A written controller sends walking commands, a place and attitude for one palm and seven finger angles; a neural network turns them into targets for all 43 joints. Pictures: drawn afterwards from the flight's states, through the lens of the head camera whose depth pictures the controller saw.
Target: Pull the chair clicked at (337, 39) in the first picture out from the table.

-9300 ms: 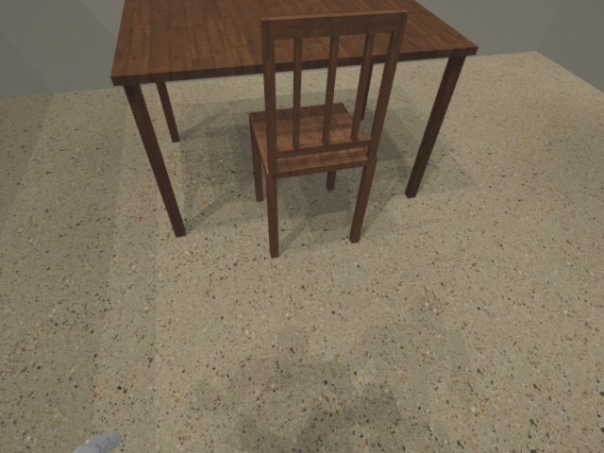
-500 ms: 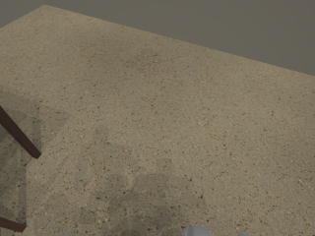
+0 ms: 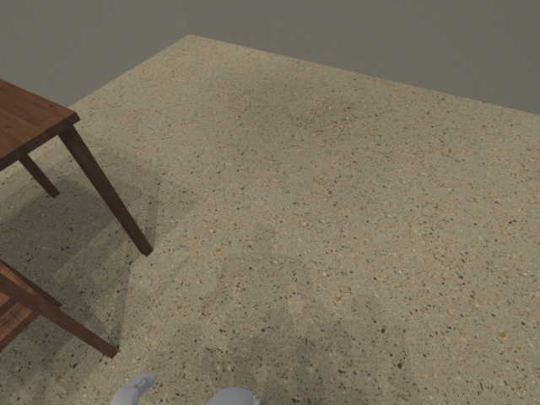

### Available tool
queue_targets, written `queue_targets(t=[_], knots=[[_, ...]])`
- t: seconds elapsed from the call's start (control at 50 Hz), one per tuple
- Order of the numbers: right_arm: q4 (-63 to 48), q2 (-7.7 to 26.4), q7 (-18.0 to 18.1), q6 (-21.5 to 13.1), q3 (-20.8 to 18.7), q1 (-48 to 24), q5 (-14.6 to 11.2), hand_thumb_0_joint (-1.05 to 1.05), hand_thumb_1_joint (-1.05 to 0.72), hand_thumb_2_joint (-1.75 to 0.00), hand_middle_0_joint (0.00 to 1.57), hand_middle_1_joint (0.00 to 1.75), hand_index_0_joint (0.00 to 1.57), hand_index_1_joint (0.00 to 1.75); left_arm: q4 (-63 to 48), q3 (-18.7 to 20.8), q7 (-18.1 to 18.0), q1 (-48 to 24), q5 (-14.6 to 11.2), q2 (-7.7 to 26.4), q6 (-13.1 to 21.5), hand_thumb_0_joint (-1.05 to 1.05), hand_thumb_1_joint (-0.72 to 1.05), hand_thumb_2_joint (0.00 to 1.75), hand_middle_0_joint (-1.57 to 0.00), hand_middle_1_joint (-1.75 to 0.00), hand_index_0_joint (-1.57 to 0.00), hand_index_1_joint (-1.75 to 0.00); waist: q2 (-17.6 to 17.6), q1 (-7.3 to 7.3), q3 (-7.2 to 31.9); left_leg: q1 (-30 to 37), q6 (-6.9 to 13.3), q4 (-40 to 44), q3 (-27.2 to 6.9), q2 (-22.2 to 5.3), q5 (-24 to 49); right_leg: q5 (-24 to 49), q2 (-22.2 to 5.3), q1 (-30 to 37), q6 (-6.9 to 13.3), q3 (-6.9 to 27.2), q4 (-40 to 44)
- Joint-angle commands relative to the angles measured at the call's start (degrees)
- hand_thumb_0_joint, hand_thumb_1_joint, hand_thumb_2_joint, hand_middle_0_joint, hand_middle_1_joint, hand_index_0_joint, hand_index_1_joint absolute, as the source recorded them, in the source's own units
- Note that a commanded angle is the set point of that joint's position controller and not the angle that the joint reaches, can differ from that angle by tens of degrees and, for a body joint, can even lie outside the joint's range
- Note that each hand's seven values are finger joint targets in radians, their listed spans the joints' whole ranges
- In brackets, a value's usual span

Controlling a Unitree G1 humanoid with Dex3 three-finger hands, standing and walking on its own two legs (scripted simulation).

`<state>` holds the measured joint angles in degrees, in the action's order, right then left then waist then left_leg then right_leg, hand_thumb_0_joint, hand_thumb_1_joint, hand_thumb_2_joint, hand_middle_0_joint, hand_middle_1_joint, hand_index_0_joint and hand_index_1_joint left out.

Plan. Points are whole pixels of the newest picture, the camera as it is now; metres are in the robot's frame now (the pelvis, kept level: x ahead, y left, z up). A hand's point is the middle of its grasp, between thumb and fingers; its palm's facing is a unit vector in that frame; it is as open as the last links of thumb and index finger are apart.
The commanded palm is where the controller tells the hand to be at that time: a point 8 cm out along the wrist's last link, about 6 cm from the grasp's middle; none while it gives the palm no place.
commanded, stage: turn to face it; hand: left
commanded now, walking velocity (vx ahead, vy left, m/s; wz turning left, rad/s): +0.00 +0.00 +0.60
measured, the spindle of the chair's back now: out of the picture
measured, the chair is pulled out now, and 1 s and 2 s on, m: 0.00 0.00 0.00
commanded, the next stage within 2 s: take the last steps up to it in 1.54 s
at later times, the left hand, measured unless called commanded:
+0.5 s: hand out of the picture -0.05 +0.29 -0.18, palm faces +0.37 -0.89 -0.27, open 7.4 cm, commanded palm none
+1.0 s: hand out of the picture +0.00 +0.23 -0.13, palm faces +0.56 -0.77 -0.32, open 7.4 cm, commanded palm none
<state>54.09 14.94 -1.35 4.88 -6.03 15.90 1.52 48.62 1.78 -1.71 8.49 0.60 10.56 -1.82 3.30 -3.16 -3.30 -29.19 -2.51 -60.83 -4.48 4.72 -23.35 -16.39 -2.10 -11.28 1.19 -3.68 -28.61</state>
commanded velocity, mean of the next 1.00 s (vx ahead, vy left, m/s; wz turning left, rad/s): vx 0.00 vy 0.00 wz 0.60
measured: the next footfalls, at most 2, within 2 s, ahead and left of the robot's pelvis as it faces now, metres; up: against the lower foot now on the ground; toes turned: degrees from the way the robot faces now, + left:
left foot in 0.34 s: +0.00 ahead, +0.16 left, +0.00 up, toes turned +19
right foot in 0.86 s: +0.10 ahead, -0.06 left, +0.00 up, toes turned +30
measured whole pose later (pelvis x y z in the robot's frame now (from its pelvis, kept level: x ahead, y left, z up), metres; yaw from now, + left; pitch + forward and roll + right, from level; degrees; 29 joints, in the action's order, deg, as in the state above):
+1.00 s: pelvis +0.00 +0.00 +0.00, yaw +37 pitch -2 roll +2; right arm 54.2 15.5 -1.4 5.0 -5.9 15.5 1.5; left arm 47.9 1.2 -1.4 8.9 0.6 10.2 -1.1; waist 3.8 -2.9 -3.6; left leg -28.0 -2.8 -65.2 -4.5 3.5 -23.7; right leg -16.6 -3.6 -12.5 1.6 -5.5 -30.6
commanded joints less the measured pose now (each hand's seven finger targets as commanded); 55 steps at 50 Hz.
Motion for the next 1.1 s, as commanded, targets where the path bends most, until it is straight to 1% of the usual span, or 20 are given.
queue_targets(t=[0.0, 0.18, 0.24, 0.28, 0.3, 0.32, 0.34, 0.36, 0.38, 0.46, 0.6, 0.68, 0.76, 0.8, 0.82, 0.84, 0.86, 0.88, 0.94, 1.08], knots=[[-3.65, 3.88, -0.45, -1.0, -0.73, -0.4, -0.26, 0.0, -0.9, -0.9, 0.2, 0.3, 0.2, 0.3, -4.58, 2.44, -0.29, -1.82, 0.18, 10.05, 2.27, 0.0, 0.9, 0.9, -0.2, -0.3, -0.2, -0.3, -12.64, 0.93, -0.47, -4.61, -2.04, -10.53, 2.19, -5.2, 4.54, 11.48, -14.33, -0.47, 3.88, 4.71, 12.21], [-6.34, 2.68, -0.61, -1.71, 0.98, -11.14, -0.82, 0.0, -0.9, -0.9, 0.2, 0.3, 0.2, 0.3, -0.83, 3.59, 0.03, 7.66, 1.11, 13.7, 1.77, 0.0, 0.9, 0.9, -0.2, -0.3, -0.2, -0.3, -15.77, 6.07, 1.64, 1.14, -2.33, 11.2, 8.22, -6.3, -2.23, 27.08, -18.18, 7.06, 5.54, -0.1, 6.43], [-6.46, 2.76, -0.38, -2.5, 1.4, -9.82, -1.06, 0.0, -0.9, -0.9, 0.2, 0.3, 0.2, 0.3, -0.58, 4.23, 0.07, 7.54, 1.13, 15.17, 1.4, 0.0, 0.9, 0.9, -0.2, -0.3, -0.2, -0.3, -17.1, 5.67, 4.85, 6.63, -1.09, 19.76, 10.25, -5.4, -1.25, 31.66, -18.98, 8.34, 4.79, -1.99, 1.99], [-5.98, 4.27, -0.26, -3.14, 1.05, -6.42, -0.91, 0.0, -0.9, -0.9, 0.2, 0.3, 0.2, 0.3, -0.17, 4.38, 0.25, 6.98, 0.66, 14.8, 1.12, 0.0, 0.9, 0.9, -0.2, -0.3, -0.2, -0.3, -14.02, 3.56, 7.34, 14.8, -0.24, 32.15, 10.27, -5.1, 7.69, 28.91, -17.89, 6.4, 1.43, -5.25, -5.1], [-5.13, 7.54, -0.22, -3.72, 0.21, -2.49, -0.71, 0.0, -0.9, -0.9, 0.2, 0.3, 0.2, 0.3, -0.81, 4.18, 0.43, 7.12, 0.08, 13.76, 0.86, 0.0, 0.9, 0.9, -0.2, -0.3, -0.2, -0.3, -6.22, 1.09, 10.83, 25.95, 1.32, 38.31, 5.96, -7.96, 18.0, 21.95, -16.05, -1.19, -1.51, -7.05, -14.92], [-4.76, 15.07, 0.3, -4.36, -1.71, 2.02, -0.47, 0.0, -0.9, -0.9, 0.2, 0.3, 0.2, 0.3, -3.36, 3.41, 0.95, 5.58, -0.34, 9.61, 0.81, 0.0, 0.9, 0.9, -0.2, -0.3, -0.2, -0.3, 13.53, -1.89, 12.93, 37.07, 8.48, 39.12, -16.15, -24.93, 42.68, -13.18, -7.14, -20.3, -6.52, -8.01, -28.84], [-3.3, 17.35, 0.75, -3.82, -2.04, 5.69, -1.18, 0.0, -0.9, -0.9, 0.2, 0.3, 0.2, 0.3, -4.85, 2.5, 0.61, 2.08, 0.16, 9.17, 0.27, 0.0, 0.9, 0.9, -0.2, -0.3, -0.2, -0.3, 13.17, -2.9, 14.62, 37.1, 14.12, 37.13, -19.14, -29.75, 58.78, -23.78, -5.45, -24.07, -6.71, -1.21, -35.14], [-3.35, 15.7, 1.17, -3.73, -1.6, 4.53, -0.9, 0.0, -0.9, -0.9, 0.2, 0.3, 0.2, 0.3, -4.84, 2.68, 0.53, 1.31, 0.34, 9.78, 0.0, 0.0, 0.9, 0.9, -0.2, -0.3, -0.2, -0.3, 8.15, -2.1, 12.66, 35.22, 15.21, 36.39, -14.84, -28.92, 56.78, -20.55, -6.78, -24.63, -6.15, 0.82, -38.5], [-3.92, 13.97, 1.71, -3.97, -1.19, 2.47, -0.7, 0.0, -0.9, -0.9, 0.2, 0.3, 0.2, 0.3, -3.83, 2.83, 0.23, 0.65, 0.36, 9.19, -0.19, 0.0, 0.9, 0.9, -0.2, -0.3, -0.2, -0.3, 11.53, -1.7, 12.12, 32.75, 13.91, 36.63, -13.58, -25.26, 53.92, -17.57, -6.77, -24.73, -6.45, 2.01, -39.8], [-6.18, 9.74, 2.1, -4.33, 0.52, -5.5, -0.61, 0.0, -0.9, -0.9, 0.2, 0.3, 0.2, 0.3, -1.3, 3.22, 1.04, 2.55, 0.21, 10.01, -0.04, 0.0, 0.9, 0.9, -0.2, -0.3, -0.2, -0.3, 5.82, 2.13, 5.59, 24.56, 10.49, 38.76, -7.02, -17.3, 45.13, -7.1, -4.84, -21.34, -7.07, 2.85, -39.65], [-6.22, 10.0, 1.69, -3.99, 0.11, -3.4, -0.41, 0.0, -0.9, -0.9, 0.2, 0.3, 0.2, 0.3, -2.83, 3.12, 0.64, -0.4, 0.21, 9.73, -0.23, 0.0, 0.9, 0.9, -0.2, -0.3, -0.2, -0.3, 4.56, 1.49, 4.03, 21.3, 12.09, 41.78, -13.35, -16.67, 30.98, -5.95, -3.34, -19.16, -7.74, 3.96, -31.43], [-5.87, 10.35, 1.63, -3.63, -0.37, -2.06, -0.17, 0.0, -0.9, -0.9, 0.2, 0.3, 0.2, 0.3, -4.76, 2.73, 0.44, -3.57, -0.07, 9.2, 0.2, 0.0, 0.9, 0.9, -0.2, -0.3, -0.2, -0.3, 5.81, 0.59, 4.49, 21.7, 12.95, 40.0, -17.75, -16.61, 32.65, -8.81, -1.55, -17.08, -7.27, 4.13, -23.61], [-6.35, 10.13, 1.71, -3.27, -0.7, -3.54, -0.08, 0.0, -0.9, -0.9, 0.2, 0.3, 0.2, 0.3, -4.65, 2.54, 0.18, -0.66, -0.65, 8.48, 0.77, 0.0, 0.9, 0.9, -0.2, -0.3, -0.2, -0.3, 6.51, 2.03, 6.15, 17.48, 11.97, 36.81, -20.39, -14.6, 36.11, -6.82, 1.3, -7.34, -6.06, 3.39, -11.65], [-6.6, 9.18, 1.61, -3.18, -0.69, -4.75, -0.53, 0.0, -0.9, -0.9, 0.2, 0.3, 0.2, 0.3, -3.89, 2.85, -0.03, 3.36, -0.77, 9.21, 1.5, 0.0, 0.9, 0.9, -0.2, -0.3, -0.2, -0.3, 4.46, 4.31, 7.81, 12.49, 9.43, 32.99, -20.14, -12.06, 32.31, 1.93, 1.13, 2.35, -5.72, 3.38, 0.87], [-6.63, 6.72, 1.4, -3.31, -0.38, -3.89, -1.05, 0.0, -0.9, -0.9, 0.2, 0.3, 0.2, 0.3, -3.38, 3.37, -0.28, 5.56, -0.49, 11.49, 2.23, 0.0, 0.9, 0.9, -0.2, -0.3, -0.2, -0.3, -1.17, 5.14, 9.44, 5.95, 6.14, 28.04, -17.47, -8.94, 22.36, 6.48, -4.03, 11.95, -4.64, 7.8, 9.17], [-7.45, 2.48, 1.23, -3.42, 0.28, -2.28, -1.49, 0.0, -0.9, -0.9, 0.2, 0.3, 0.2, 0.3, -3.53, 4.5, -0.78, 6.21, 0.5, 17.35, 2.69, 0.0, 0.9, 0.9, -0.2, -0.3, -0.2, -0.3, -19.24, 5.33, 10.23, -5.66, 0.7, 14.36, -4.93, -0.11, -3.52, 11.76, -21.06, 19.52, 1.26, 23.89, 12.61], [-8.12, 5.26, 1.41, -3.07, -0.35, -3.27, -0.75, 0.0, -0.9, -0.9, 0.2, 0.3, 0.2, 0.3, -3.94, 4.19, -0.79, 6.55, 0.36, 18.48, 2.16, 0.0, 0.9, 0.9, -0.2, -0.3, -0.2, -0.3, -17.37, 5.46, 8.82, -5.04, -0.07, 2.44, -2.6, -0.42, -12.44, 16.43, -28.1, 9.88, 6.66, 26.42, 12.33], [-7.15, 5.95, 1.25, -2.43, -0.85, -2.59, -0.47, 0.0, -0.9, -0.9, 0.2, 0.3, 0.2, 0.3, -4.75, 3.81, -0.98, 3.44, 0.21, 15.51, 2.06, 0.0, 0.9, 0.9, -0.2, -0.3, -0.2, -0.3, -11.38, 3.68, 6.12, -3.45, 0.1, -4.52, -4.18, -2.4, -8.63, 12.7, -25.91, 3.75, 7.73, 21.84, 12.95], [-3.91, 4.82, -0.02, -1.22, -0.79, -0.8, -0.03, 0.0, -0.9, -0.9, 0.2, 0.3, 0.2, 0.3, -5.5, 2.39, -0.26, -2.58, -0.03, 10.67, 2.15, 0.0, 0.9, 0.9, -0.2, -0.3, -0.2, -0.3, -12.42, 0.85, 0.23, -3.67, -0.98, -12.1, -0.4, -4.75, 1.59, 8.61, -15.93, -1.5, 3.68, 8.97, 12.6], [-4.1, 3.8, -0.4, -0.67, -0.12, -4.85, -0.28, 0.0, -0.9, -0.9, 0.2, 0.3, 0.2, 0.3, -2.55, 2.82, -0.38, 4.85, 0.45, 11.08, 2.31, 0.0, 0.9, 0.9, -0.2, -0.3, -0.2, -0.3, -13.33, 3.69, 0.4, -3.93, -2.75, -6.55, 3.23, -6.61, 2.99, 12.23, -16.87, 3.5, 4.17, 2.26, 11.77]])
